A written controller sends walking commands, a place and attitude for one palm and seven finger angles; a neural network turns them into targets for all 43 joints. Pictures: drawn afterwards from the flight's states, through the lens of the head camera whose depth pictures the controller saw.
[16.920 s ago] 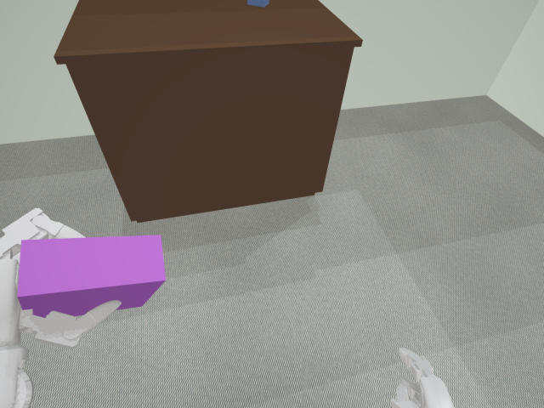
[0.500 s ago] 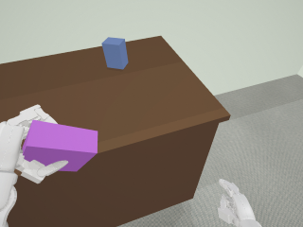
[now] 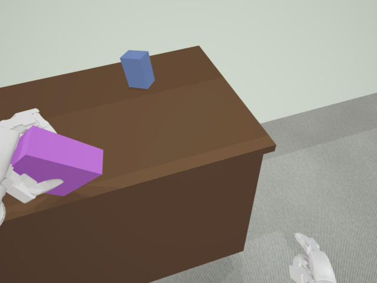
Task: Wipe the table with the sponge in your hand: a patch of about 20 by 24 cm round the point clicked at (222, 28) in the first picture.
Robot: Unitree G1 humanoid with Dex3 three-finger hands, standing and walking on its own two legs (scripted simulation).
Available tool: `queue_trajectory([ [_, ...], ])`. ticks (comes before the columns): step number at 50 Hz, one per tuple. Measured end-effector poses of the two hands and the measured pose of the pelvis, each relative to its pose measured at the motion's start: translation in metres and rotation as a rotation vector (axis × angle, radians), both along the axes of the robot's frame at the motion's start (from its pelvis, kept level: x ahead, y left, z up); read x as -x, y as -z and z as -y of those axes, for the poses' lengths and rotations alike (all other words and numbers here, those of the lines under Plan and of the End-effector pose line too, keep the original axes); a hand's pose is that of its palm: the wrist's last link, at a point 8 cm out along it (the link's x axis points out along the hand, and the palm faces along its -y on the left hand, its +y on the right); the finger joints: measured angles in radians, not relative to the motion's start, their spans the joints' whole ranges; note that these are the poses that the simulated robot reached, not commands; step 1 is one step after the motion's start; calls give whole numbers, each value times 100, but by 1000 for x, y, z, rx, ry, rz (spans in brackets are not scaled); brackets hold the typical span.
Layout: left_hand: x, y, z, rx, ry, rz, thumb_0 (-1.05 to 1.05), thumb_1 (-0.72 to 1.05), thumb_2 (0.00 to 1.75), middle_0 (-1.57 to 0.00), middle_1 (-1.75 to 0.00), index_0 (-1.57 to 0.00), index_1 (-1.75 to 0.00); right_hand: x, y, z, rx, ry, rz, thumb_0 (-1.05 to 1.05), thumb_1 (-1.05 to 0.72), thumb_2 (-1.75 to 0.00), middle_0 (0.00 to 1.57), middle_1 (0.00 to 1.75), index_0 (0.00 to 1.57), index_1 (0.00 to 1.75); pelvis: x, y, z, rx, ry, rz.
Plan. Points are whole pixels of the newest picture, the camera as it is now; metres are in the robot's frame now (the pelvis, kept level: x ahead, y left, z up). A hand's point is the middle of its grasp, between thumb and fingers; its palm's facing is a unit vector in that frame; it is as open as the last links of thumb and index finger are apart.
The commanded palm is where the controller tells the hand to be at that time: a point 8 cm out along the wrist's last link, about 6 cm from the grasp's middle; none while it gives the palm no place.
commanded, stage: turn the palm down, sponge in hand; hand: left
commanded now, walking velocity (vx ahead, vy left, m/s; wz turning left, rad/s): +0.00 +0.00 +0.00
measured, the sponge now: (62, 168) +0.26 +0.26 +0.17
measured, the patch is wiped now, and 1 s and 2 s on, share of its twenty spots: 0.00 0.00 0.00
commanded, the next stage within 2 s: move the sponge above the wiping area in 1.38 s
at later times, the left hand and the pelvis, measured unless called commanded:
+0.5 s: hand out of the picture +0.24 +0.35 +0.24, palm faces +0.34 -0.22 -0.91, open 9.6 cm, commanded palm +0.19 +0.34 +0.30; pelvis +0.00 +0.05 +0.01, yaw +0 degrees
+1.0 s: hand out of the picture +0.23 +0.35 +0.25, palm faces +0.27 -0.07 -0.96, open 9.6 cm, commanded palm +0.17 +0.33 +0.32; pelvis -0.02 +0.05 +0.02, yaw +0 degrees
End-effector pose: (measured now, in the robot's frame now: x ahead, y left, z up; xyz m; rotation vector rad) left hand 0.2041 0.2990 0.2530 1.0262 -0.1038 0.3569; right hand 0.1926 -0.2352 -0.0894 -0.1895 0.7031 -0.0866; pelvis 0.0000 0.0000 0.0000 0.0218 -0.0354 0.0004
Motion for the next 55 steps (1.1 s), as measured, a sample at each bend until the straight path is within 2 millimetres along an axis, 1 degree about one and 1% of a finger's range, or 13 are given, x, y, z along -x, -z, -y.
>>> queue_trajectory([
  [5,2,0,-21,-58,-116,-64,0,-46,103,-80,-136,-78,-138,-5,2,-1,5,16,-14,1,-91,-90,20,30,20,30,-7,0,-10,-1,7,-8],
  [9,4,4,-27,-78,-113,-113,0,-46,103,-80,-136,-78,-138,-13,-3,-12,19,6,4,1,-91,-90,20,30,20,30,-9,-2,-18,1,5,-4],
  [14,0,2,-21,-116,-43,-97,0,-46,103,-80,-136,-78,-138,-27,-17,-38,17,-28,58,1,-91,-90,20,30,20,30,-8,-5,-29,7,2,4],
  [18,-1,-12,-22,-171,-47,-50,0,-46,103,-80,-136,-79,-138,-38,-28,-63,-11,-65,99,1,-91,-90,20,30,20,30,-5,-8,-38,12,6,14],
  [23,0,-30,-43,-201,-152,-44,0,-46,103,-80,-136,-79,-138,-49,-36,-91,-54,-112,120,1,-91,-90,20,30,20,30,-1,-11,-48,15,7,23],
  [27,1,-31,-58,-206,-224,-110,0,-46,103,-80,-136,-78,-138,-55,-40,-107,-69,-146,125,1,-91,-90,20,30,20,30,4,-13,-55,16,4,25],
  [30,3,-26,-57,-225,-215,-166,0,-46,103,-80,-136,-78,-138,-58,-43,-116,-68,-166,128,1,-91,-90,20,30,20,30,8,-14,-59,16,0,26],
  [34,3,-22,-42,-282,-141,-194,0,-46,103,-80,-136,-78,-138,-61,-47,-126,-60,-193,133,1,-91,-90,20,30,20,30,12,-14,-62,14,-2,33],
  [39,5,-39,-33,-372,-116,-138,0,-46,103,-81,-136,-79,-138,-61,-48,-133,-66,-221,128,1,-91,-90,20,30,20,30,15,-15,-60,12,1,41],
  [43,9,-59,-43,-387,-203,-81,0,-46,103,-81,-136,-79,-138,-59,-46,-134,-85,-233,113,1,-91,-90,20,30,20,30,17,-15,-57,12,1,42],
  [45,11,-63,-48,-376,-249,-77,0,-46,103,-80,-136,-79,-138,-57,-44,-132,-95,-232,105,1,-91,-90,20,30,20,30,18,-15,-55,12,0,39],
  [49,11,-50,-49,-348,-277,-132,0,-46,103,-80,-136,-78,-138,-53,-41,-124,-102,-223,97,1,-91,-90,20,30,20,30,20,-15,-50,10,-4,33],
  [55,9,-15,-15,-362,-156,-228,0,-46,103,-80,-136,-78,-138,-49,-38,-107,-78,-207,102,1,-91,-90,20,30,20,30,22,-14,-43,6,3,41],
])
